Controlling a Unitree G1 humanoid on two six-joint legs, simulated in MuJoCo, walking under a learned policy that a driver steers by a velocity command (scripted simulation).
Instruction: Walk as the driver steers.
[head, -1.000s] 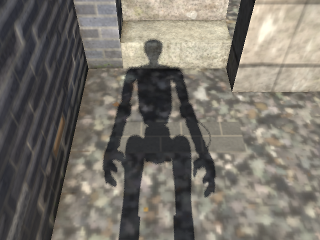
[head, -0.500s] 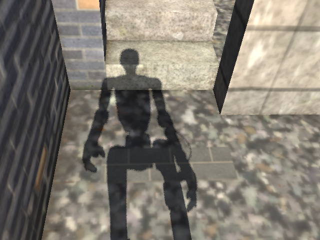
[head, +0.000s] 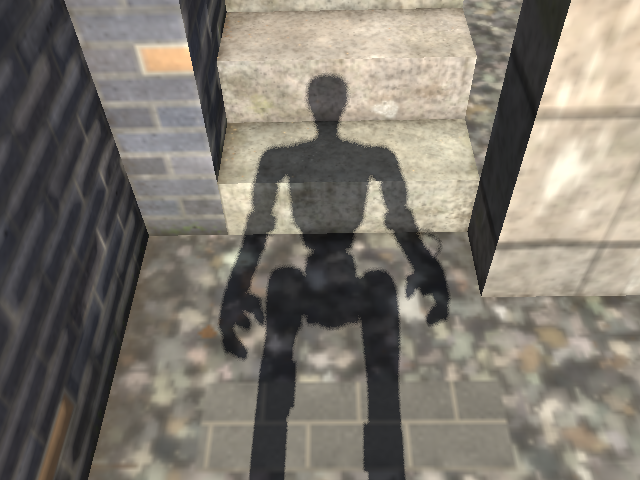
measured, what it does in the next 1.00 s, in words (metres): walks ahead: left foot, then right foot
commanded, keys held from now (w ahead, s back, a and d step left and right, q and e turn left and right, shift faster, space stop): w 1.00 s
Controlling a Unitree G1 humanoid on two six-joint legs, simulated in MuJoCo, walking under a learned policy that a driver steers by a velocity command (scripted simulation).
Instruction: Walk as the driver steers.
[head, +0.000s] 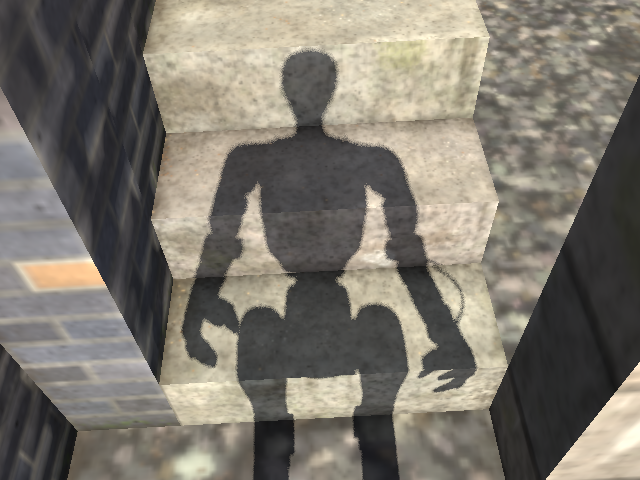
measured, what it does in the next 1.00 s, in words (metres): walks ahead: left foot, then right foot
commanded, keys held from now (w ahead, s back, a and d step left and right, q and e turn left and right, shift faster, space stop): w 0.58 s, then no key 0.42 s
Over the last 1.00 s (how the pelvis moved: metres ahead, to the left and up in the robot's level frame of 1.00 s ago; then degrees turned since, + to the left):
0.57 -0.01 -0.01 0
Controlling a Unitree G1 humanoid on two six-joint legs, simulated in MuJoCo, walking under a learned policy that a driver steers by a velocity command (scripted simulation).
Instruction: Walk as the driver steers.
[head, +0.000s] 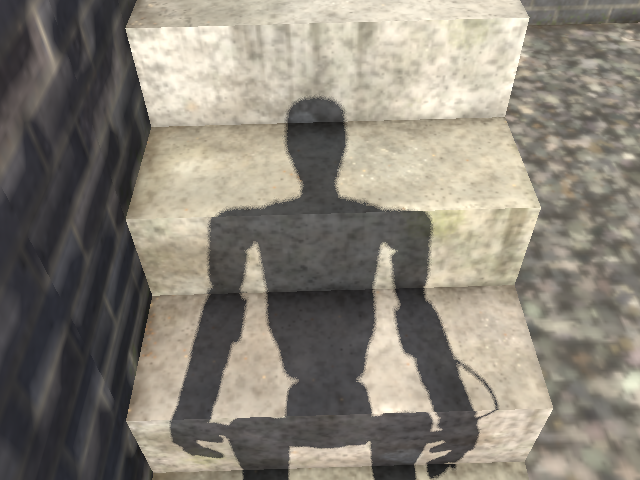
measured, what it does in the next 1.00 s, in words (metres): stands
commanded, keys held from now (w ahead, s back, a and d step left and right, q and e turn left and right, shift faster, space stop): no key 1.00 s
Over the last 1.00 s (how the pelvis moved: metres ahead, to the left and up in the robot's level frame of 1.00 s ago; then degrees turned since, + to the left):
0.36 0.01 0.01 1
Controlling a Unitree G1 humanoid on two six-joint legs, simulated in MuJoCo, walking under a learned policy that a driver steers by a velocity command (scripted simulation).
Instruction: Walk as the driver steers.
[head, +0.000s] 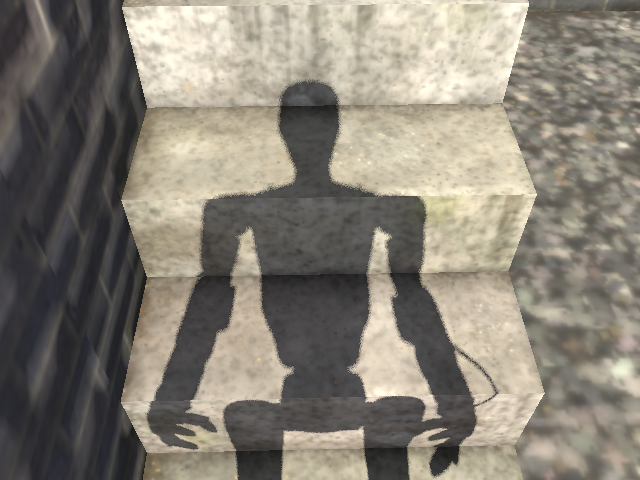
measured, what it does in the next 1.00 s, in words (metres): shifts its weight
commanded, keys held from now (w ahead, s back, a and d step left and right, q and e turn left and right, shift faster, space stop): no key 0.56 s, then w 0.44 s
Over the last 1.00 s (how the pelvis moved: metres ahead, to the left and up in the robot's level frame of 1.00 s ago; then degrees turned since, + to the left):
-0.01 0.00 0.00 0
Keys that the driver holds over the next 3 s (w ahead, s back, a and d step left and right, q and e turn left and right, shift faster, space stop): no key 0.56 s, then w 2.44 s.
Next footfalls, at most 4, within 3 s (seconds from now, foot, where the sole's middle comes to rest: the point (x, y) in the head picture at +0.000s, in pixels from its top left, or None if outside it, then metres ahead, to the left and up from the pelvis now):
1.42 left None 0.13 0.25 -0.78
1.86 right None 0.36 -0.09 -0.59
2.56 left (363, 338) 0.61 -0.04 -0.39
2.88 right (500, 326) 0.64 -0.28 -0.39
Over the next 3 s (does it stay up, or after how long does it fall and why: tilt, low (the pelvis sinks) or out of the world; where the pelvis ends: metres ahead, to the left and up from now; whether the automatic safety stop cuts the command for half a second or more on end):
stays up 0.61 -0.16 0.37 its command is cut before an obstacle after 1.4 s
